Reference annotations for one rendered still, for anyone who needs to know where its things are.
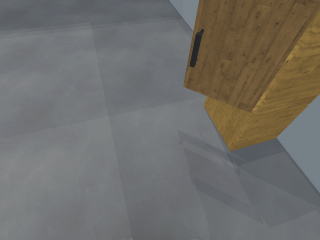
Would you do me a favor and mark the cupboard door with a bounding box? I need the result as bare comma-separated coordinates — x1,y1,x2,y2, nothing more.
183,0,320,113

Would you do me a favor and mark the handle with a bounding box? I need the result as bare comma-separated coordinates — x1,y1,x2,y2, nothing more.
189,29,204,68

